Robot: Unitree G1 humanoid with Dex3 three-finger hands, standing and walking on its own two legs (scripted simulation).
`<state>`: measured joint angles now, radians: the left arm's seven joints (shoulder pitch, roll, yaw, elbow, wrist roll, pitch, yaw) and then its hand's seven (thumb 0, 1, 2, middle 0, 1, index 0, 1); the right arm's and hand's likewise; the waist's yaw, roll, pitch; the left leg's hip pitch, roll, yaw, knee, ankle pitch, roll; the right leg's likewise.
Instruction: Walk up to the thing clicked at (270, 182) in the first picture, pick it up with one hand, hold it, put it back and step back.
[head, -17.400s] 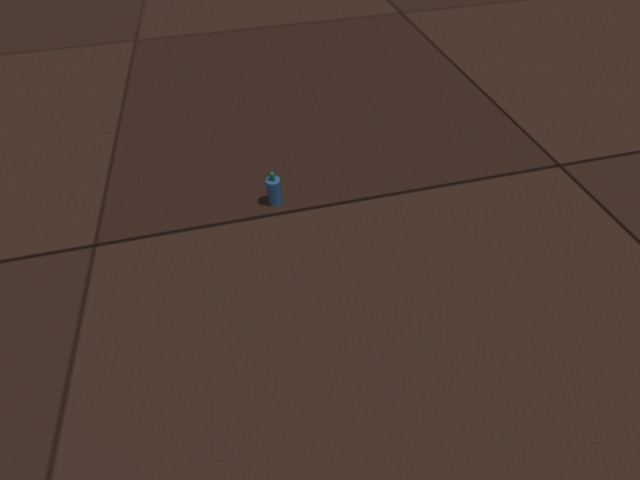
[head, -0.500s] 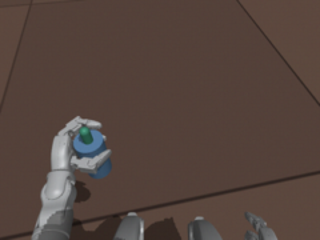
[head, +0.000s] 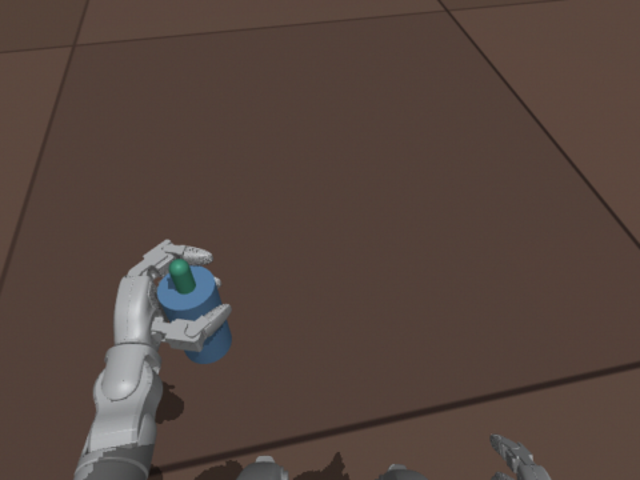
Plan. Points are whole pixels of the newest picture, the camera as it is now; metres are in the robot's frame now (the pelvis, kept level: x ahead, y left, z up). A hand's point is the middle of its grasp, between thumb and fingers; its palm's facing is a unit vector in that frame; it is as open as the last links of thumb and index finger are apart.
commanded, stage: lift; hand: left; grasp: from the side
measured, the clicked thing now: (194, 307) +0.33 +0.18 +0.02
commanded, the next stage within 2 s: hold in 0.24 s
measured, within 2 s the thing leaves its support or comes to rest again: neither
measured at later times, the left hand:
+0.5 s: hand (197, 289) +0.34 +0.17 +0.06, palm faces +0.09 -1.00 +0.00, open 9.0 cm
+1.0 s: hand (190, 295) +0.32 +0.17 +0.07, palm faces +0.08 -1.00 -0.01, open 9.0 cm
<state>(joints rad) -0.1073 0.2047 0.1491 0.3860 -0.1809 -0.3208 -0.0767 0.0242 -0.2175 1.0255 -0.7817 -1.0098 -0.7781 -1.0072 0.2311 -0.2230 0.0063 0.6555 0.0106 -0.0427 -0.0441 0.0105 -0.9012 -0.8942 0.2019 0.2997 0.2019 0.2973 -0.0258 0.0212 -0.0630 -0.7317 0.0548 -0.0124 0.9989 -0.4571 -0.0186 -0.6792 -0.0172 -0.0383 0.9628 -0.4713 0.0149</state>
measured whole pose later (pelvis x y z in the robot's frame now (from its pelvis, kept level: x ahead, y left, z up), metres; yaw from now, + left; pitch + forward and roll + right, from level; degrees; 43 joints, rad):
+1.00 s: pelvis +0.00 +0.00 +0.02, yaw +0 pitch +5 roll -1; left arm -0.10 0.18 0.13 0.43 -0.17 -0.34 -0.07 0.02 -0.22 1.03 -0.78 -1.01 -0.78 -1.01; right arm 0.22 -0.22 0.00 0.67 0.01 -0.02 -0.04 0.01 -0.91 -0.90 0.20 0.30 0.20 0.30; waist -0.02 0.02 -0.01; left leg -0.53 0.05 0.00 0.83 -0.39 -0.01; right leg -0.48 -0.02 -0.03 0.80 -0.41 0.02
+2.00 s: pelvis +0.00 +0.00 +0.03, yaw +0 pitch +4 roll -1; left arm -0.10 0.18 0.13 0.44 -0.16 -0.36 -0.06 0.02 -0.22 1.03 -0.78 -1.02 -0.78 -1.02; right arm 0.23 -0.22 0.00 0.69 0.01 -0.03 -0.03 0.01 -0.91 -0.90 0.20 0.30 0.20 0.30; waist -0.02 0.01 -0.02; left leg -0.51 0.05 0.00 0.81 -0.38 -0.01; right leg -0.46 -0.02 -0.03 0.78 -0.39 0.02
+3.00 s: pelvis -0.01 +0.00 +0.03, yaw +0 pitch +4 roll -1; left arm -0.11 0.19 0.14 0.44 -0.17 -0.37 -0.07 0.03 -0.22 1.03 -0.78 -1.02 -0.78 -1.02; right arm 0.23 -0.22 0.00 0.68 0.01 -0.03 -0.03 0.01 -0.91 -0.90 0.20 0.30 0.20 0.30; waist -0.02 0.02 -0.01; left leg -0.52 0.05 0.00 0.82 -0.37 -0.02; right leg -0.48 -0.02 -0.03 0.79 -0.39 0.01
